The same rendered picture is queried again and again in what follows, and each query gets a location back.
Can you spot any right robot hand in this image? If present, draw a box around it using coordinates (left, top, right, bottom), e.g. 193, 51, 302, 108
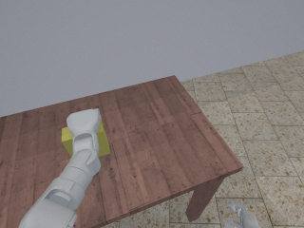
224, 201, 260, 228

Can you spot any left robot forearm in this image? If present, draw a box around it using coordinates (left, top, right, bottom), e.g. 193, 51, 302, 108
18, 130, 101, 228

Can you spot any left robot hand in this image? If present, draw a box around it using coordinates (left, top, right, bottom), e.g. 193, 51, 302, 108
66, 108, 102, 136

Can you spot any robot left upper arm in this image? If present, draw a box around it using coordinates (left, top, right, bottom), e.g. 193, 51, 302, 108
23, 198, 78, 228

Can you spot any sponge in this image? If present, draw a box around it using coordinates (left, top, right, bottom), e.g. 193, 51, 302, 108
61, 120, 110, 157

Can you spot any table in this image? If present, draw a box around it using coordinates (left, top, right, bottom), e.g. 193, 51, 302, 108
0, 75, 243, 228

